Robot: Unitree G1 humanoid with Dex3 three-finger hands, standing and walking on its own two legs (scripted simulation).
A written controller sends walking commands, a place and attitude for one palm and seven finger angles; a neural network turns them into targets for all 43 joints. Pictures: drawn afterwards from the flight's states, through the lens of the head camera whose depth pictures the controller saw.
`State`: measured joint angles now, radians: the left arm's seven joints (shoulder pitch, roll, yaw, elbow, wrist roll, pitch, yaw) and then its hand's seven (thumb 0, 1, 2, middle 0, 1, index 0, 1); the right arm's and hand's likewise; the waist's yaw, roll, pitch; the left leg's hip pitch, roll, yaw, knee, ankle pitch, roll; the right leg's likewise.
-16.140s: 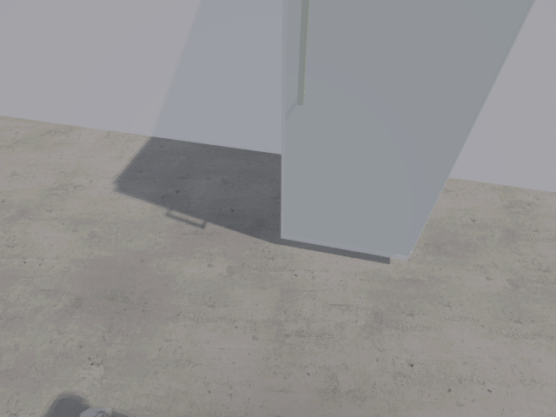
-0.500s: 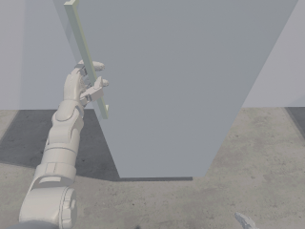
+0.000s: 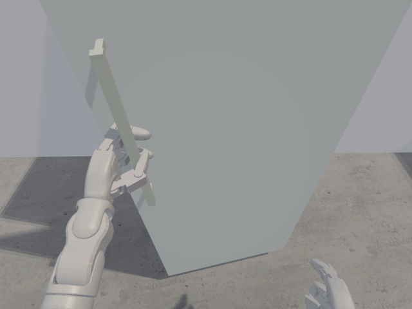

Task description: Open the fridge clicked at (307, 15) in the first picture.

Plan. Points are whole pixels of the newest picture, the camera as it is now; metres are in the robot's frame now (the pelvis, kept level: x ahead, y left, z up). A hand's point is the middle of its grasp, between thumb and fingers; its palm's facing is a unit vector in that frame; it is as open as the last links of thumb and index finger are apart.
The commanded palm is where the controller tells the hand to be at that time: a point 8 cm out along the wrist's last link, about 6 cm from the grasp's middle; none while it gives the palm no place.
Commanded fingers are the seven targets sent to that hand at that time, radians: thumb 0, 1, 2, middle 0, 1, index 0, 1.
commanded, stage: walk backward, drawing the door open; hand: left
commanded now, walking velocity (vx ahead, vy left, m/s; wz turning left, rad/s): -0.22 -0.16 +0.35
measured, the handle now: (132, 142) +0.36 +0.15 +0.16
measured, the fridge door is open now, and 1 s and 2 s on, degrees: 13 49 76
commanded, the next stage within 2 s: stop walking and hold the door back in 1.60 s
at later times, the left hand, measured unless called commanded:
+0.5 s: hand (173, 257) +0.17 +0.06 +0.14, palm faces +0.08 -0.97 -0.22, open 6.8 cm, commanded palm +0.14 +0.10 +0.14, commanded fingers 0.00 0.90 0.90 -0.45 -1.40 -0.45 -1.40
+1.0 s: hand out of the picture +0.07 -0.07 +0.13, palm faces +0.35 -0.91 -0.22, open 7.0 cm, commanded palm +0.02 -0.04 +0.14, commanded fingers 0.00 0.90 0.90 -0.45 -1.40 -0.45 -1.40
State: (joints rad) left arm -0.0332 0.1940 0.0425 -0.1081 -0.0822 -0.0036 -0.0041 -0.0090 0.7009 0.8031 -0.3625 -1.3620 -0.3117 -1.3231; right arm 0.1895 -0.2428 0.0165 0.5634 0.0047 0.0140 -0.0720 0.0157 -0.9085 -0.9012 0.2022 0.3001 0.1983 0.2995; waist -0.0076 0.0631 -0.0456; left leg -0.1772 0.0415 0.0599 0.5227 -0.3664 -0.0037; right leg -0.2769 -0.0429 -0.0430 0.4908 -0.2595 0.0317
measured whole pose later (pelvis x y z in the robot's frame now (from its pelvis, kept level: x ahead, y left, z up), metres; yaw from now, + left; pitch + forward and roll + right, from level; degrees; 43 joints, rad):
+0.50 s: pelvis -0.10 -0.06 -0.01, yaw +7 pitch +0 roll +1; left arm 0.09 0.17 -0.08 -0.34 0.02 0.01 0.10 -0.04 0.73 0.77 -0.33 -1.33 -0.17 -1.17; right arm 0.19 -0.19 0.02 0.57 -0.02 0.01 -0.09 0.02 -0.91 -0.90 0.20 0.30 0.20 0.30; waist -0.07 0.04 0.05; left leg -0.33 0.01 -0.01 0.62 -0.28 -0.01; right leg -0.47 -0.03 -0.10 0.77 -0.30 -0.01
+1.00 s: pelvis -0.14 -0.25 -0.02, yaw +31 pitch +1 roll +2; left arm 0.11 0.16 -0.18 -0.43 0.08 -0.05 0.04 -0.05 0.75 0.83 -0.33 -1.29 -0.13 -1.09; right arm 0.15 -0.19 -0.03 0.54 -0.04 -0.15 -0.09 0.02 -0.91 -0.90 0.20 0.30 0.20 0.30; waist -0.06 0.00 0.09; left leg -0.28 0.05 0.12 0.61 -0.34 0.00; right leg -0.47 -0.02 -0.20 0.84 -0.36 -0.04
